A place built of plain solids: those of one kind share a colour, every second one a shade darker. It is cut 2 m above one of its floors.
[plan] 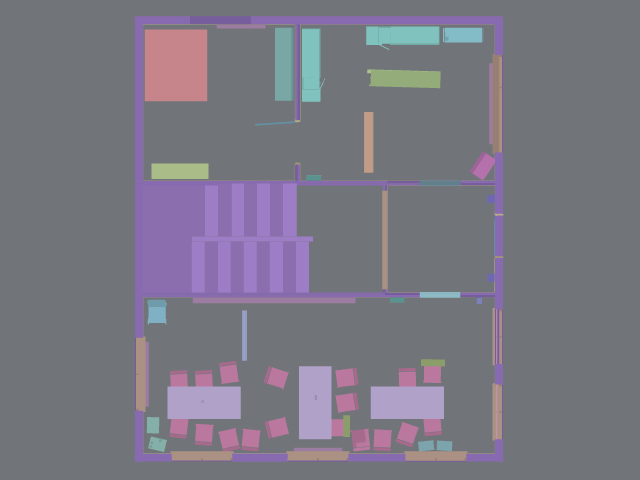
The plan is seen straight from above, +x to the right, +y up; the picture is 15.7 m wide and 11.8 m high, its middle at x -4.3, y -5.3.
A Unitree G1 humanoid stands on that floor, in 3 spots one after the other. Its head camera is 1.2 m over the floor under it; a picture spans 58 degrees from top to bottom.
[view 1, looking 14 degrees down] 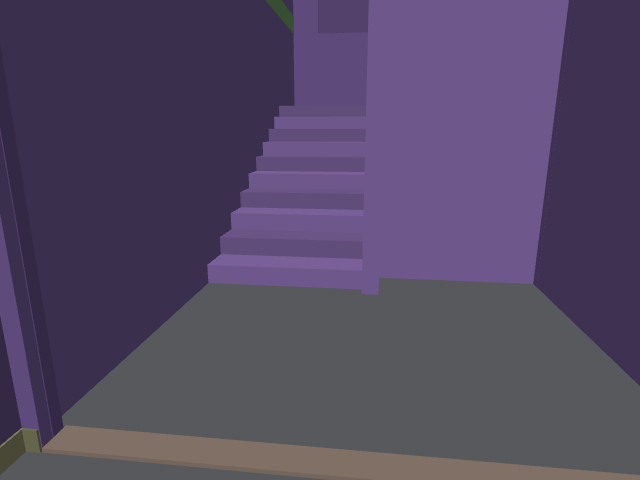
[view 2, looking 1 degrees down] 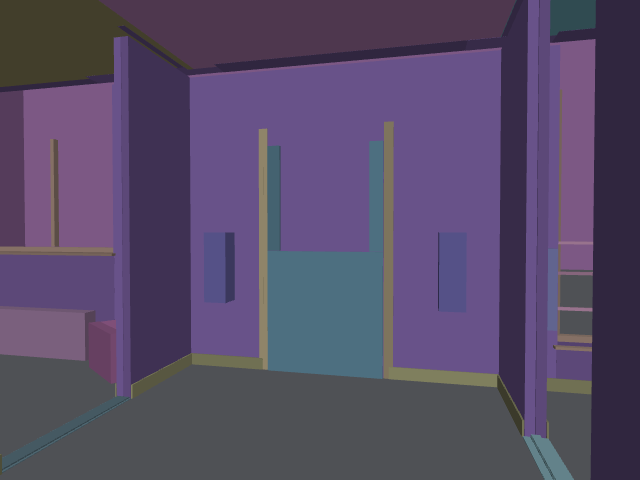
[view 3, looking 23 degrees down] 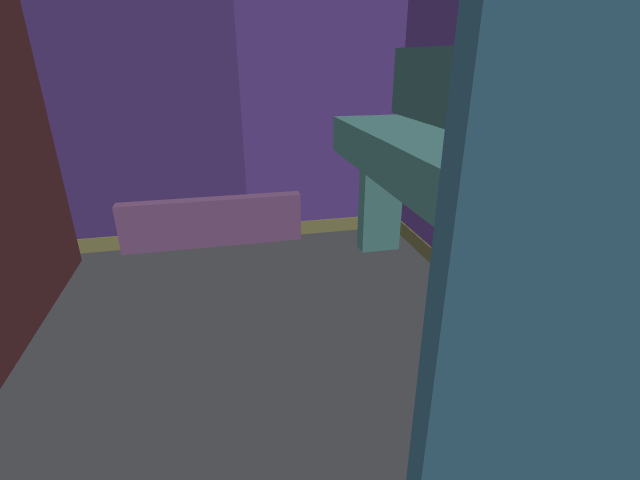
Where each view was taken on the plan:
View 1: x -1.35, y -5.28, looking -173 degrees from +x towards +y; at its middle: stair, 3.69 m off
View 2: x -3.57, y -5.99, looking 13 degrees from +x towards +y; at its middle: wall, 3.67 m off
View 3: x -6.15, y -2.90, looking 77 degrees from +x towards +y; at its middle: ground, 3.07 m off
